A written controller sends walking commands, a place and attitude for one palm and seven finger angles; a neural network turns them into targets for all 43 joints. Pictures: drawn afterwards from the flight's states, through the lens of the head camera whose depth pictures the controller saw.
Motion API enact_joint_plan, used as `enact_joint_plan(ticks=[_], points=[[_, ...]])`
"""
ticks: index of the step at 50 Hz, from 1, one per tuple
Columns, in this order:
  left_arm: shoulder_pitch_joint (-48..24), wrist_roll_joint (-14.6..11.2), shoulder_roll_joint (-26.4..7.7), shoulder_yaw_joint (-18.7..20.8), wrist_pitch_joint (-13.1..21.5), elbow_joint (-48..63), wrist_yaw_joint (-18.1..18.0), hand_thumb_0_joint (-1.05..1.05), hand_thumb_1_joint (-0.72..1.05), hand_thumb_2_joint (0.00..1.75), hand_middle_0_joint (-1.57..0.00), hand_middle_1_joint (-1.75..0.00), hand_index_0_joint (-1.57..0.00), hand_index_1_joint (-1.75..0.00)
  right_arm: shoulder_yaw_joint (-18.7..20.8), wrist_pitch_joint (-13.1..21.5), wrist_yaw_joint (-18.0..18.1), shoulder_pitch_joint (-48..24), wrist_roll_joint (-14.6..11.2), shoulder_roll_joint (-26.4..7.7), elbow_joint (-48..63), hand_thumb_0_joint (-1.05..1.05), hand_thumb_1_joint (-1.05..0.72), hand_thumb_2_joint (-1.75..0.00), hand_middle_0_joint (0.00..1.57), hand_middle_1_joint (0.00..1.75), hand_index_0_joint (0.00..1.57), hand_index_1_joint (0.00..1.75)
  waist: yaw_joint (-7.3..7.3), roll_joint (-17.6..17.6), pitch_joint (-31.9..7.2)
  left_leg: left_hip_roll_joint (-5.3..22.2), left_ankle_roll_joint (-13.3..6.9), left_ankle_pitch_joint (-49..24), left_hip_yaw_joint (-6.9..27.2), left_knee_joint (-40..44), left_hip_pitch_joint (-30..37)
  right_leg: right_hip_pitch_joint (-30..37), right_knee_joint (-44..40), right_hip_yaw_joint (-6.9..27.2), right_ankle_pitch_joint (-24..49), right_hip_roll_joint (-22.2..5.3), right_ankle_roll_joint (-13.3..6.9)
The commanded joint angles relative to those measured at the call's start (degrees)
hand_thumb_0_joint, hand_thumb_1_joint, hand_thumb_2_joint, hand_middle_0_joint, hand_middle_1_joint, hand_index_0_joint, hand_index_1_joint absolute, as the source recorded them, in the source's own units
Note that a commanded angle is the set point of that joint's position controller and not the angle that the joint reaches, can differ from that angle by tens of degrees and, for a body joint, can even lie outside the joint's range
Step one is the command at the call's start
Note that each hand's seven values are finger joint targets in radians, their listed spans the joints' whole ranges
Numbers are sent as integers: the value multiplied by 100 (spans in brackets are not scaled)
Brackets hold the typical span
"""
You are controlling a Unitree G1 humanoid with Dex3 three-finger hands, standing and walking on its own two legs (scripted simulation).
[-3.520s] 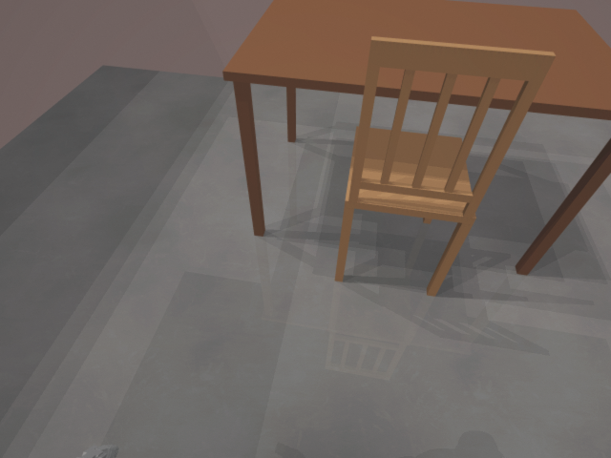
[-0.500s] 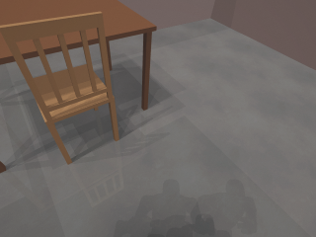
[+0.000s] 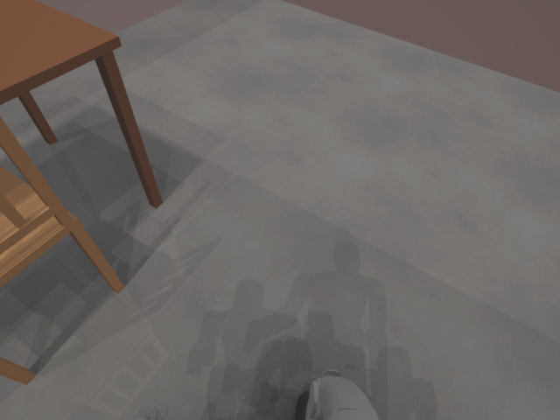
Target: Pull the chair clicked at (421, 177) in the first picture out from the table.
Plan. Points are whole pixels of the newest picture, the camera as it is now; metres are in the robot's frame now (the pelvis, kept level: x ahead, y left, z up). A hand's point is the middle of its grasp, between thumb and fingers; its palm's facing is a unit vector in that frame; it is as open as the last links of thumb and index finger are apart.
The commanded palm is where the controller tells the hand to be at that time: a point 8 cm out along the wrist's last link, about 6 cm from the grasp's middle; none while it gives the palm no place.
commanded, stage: walk to a spot facing it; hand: left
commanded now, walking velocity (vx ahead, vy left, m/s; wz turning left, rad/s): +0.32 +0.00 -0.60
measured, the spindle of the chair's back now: out of the picture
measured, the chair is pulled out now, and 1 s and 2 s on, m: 0.00 0.00 0.00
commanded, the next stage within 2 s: turn to face it in 0.34 s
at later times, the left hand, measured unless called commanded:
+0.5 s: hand (180, 356) +0.24 +0.16 -0.16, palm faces -0.10 -0.97 -0.22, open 7.4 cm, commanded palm none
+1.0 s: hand (191, 277) +0.39 +0.17 -0.16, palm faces -0.02 -0.98 -0.19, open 7.4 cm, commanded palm none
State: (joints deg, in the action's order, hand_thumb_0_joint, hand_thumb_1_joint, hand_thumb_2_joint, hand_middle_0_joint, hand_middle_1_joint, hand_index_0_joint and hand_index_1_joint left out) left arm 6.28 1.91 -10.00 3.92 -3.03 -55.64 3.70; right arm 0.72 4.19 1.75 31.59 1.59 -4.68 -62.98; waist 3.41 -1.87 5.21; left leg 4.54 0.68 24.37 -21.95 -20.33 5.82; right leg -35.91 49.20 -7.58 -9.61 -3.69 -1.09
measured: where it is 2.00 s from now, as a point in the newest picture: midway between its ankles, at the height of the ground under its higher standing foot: (272, 384)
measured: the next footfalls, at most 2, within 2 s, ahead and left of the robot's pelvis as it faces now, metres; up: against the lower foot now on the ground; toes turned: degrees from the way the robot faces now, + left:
right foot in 0.12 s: +0.20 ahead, -0.10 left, +0.00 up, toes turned -11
left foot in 0.62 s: +0.38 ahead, +0.06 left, +0.00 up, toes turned -8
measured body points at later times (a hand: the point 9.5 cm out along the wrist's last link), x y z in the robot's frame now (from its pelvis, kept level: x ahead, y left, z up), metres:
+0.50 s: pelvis +0.20 -0.03 +0.01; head +0.22 -0.03 +0.46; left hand +0.25 +0.22 -0.14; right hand +0.32 -0.29 -0.11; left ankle +0.33 +0.11 -0.69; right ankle +0.17 -0.09 -0.73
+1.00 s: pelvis +0.29 -0.01 +0.01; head +0.32 +0.00 +0.46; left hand +0.39 +0.22 -0.14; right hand +0.29 -0.27 -0.13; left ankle +0.34 +0.07 -0.73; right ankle +0.26 -0.17 -0.68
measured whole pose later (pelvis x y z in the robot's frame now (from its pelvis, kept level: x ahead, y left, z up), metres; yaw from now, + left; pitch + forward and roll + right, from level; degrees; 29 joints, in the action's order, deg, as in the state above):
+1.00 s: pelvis +0.29 -0.01 +0.01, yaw -3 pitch +1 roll -2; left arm 9.2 0.9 -10.6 4.3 -2.2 -54.9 -1.0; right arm 4.0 -1.7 0.4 15.7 1.3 -11.3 -56.8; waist 2.0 0.0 2.2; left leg -3.0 -3.3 9.0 3.3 -26.3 -18.5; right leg -23.3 49.7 0.2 -24.4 -2.0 3.4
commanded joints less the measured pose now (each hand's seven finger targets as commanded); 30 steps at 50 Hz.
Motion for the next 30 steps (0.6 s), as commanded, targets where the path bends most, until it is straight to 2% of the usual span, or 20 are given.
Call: enact_joint_plan(ticks=[1,2,3,4,5,6,7,8,9,10,12,13,15,18,22,24,26,28,29,30], points=[[-458,-27,-170,36,382,625,-38,0,90,90,-20,-30,-20,-30,281,62,76,186,-2,-1205,224,0,-90,-90,20,30,20,30,-247,1055,95,1603,-562,-6469,324,-485,98,360,-801,-439,-463,510,-374],[43,-16,-299,80,423,473,-63,0,90,90,-20,-30,-20,-30,326,59,64,33,-23,-1360,289,0,-90,-90,20,30,20,30,-476,1175,-275,1602,-469,-6936,236,-1161,67,1056,-1005,-470,-522,620,-477],[762,1,-484,146,484,269,-94,0,90,90,-20,-30,-20,-30,346,45,40,-119,-47,-1454,371,0,-90,-90,20,30,20,30,-813,1142,-739,1487,-320,-6837,148,-2203,-288,2218,-1342,-595,-396,801,-566],[1542,5,-875,251,538,50,-146,0,90,90,-20,-30,-20,-30,329,31,-35,-237,-106,-1367,505,0,-90,-90,20,30,20,30,-1195,763,-1226,1427,-129,-5434,228,-3607,-1562,3940,-1668,-159,146,463,-723],[2079,-41,-1457,371,590,-26,-225,0,90,90,-20,-30,-20,-30,266,26,-68,-132,-209,-925,711,0,-90,-90,20,30,20,30,-1249,-411,-1887,529,181,212,530,-5570,-3594,5536,-1968,2630,679,-1348,-1443],[2222,-209,-1831,430,529,-46,-287,0,90,90,-20,-30,-20,-30,275,34,-21,-746,-199,-885,967,0,-90,-90,20,30,20,30,-1256,-486,-1822,171,185,1133,1391,-6689,-4481,5360,-2744,4070,1587,-2079,-1826],[1817,-196,-1742,431,503,102,-317,0,90,90,-20,-30,-20,-30,330,40,-23,-858,-146,-971,1070,0,-90,-90,20,30,20,30,-1049,-357,-1427,370,142,344,1967,-6795,-4567,4518,-3079,3799,684,-1982,-1676],[1257,-187,-1491,362,499,255,-340,0,90,90,-20,-30,-20,-30,351,-13,-31,-914,-97,-1009,1043,0,-90,-90,20,30,20,30,-748,-202,-971,594,165,-138,2093,-6655,-4493,3566,-3375,3583,-454,-1876,-1529],[823,-169,-1151,273,530,366,-380,0,90,90,-20,-30,-20,-30,354,-71,-48,-1077,-43,-1015,986,0,-90,-90,20,30,20,30,-545,262,-500,758,152,-423,2172,-6182,-4183,2587,-3522,3045,-768,-1580,-1412],[662,-122,-1006,206,589,391,-400,0,90,90,-20,-30,-20,-30,323,-155,-60,-1068,-14,-893,933,0,-90,-90,20,30,20,30,-358,436,-214,789,179,-510,2117,-5840,-3918,1826,-3649,2687,-596,-1385,-1309],[605,-61,-931,180,664,366,-403,0,90,90,-20,-30,-20,-30,306,-257,-81,-809,11,-800,867,0,-90,-90,20,30,20,30,-103,250,-321,735,247,-676,2047,-5231,-3640,1439,-3671,2096,-8,-1015,-1176],[620,-50,-934,184,677,353,-391,0,90,90,-20,-30,-20,-30,304,-283,-91,-825,12,-821,893,0,-90,-90,20,30,20,30,-59,148,-376,703,286,-756,2010,-4938,-3589,1406,-3650,1912,90,-881,-1146],[754,-53,-922,191,704,290,-366,0,90,90,-20,-30,-20,-30,309,-281,-130,-1079,14,-812,1026,0,-90,-90,20,30,20,30,-110,-88,-429,604,332,-1008,1991,-4410,-3674,1506,-3607,1811,298,-682,-1121],[1128,-77,-909,190,712,234,-341,0,90,90,-20,-30,-20,-30,304,-238,-178,-1876,22,-925,1340,0,-90,-90,20,30,20,30,-359,-286,-416,467,385,-1183,2013,-3670,-4066,2135,-3465,1948,667,-609,-1093],[1488,-77,-980,188,691,211,-367,0,90,90,-20,-30,-20,-30,260,-183,-193,-2721,-19,-937,1670,0,-90,-90,20,30,20,30,-607,-360,-498,153,386,-1021,1931,-2742,-3957,2794,-3108,2157,1954,-667,-1031],[1600,-56,-893,146,688,119,-424,0,90,90,-20,-30,-20,-30,219,-167,-191,-2804,-48,-888,1626,0,-90,-90,20,30,20,30,-605,-388,-647,25,297,-948,1864,-2378,-3730,3210,-2904,2029,2810,-703,-955],[1633,-73,-823,84,680,25,-479,0,90,90,-20,-30,-20,-30,158,-145,-187,-2788,-78,-847,1493,0,-90,-90,20,30,20,30,-590,-506,-659,-99,196,-1005,1799,-1855,-3181,3302,-2793,1854,3229,-706,-850],[1626,-121,-723,5,670,-150,-521,0,90,90,-20,-30,-20,-30,122,-118,-131,-2361,-71,-866,1191,0,-90,-90,20,30,20,30,-377,-421,-746,-315,114,-1669,1697,-930,-2207,3265,-2364,1493,3465,-486,-576],[1616,-121,-676,-15,655,-216,-544,0,90,90,-20,-30,-20,-30,143,-96,-120,-1874,-66,-1000,976,0,-90,-90,20,30,20,30,-209,-242,-896,-181,26,-2545,1923,-461,-1514,3093,-1774,1343,3037,-364,-374],[1806,-154,-512,-54,640,-222,-563,0,90,90,-20,-30,-20,-30,212,-65,-95,-1353,2,-1419,843,0,-90,-90,20,30,20,30,-87,592,-1283,722,-408,-4466,2836,-602,-365,2208,-835,1005,1510,19,-89]])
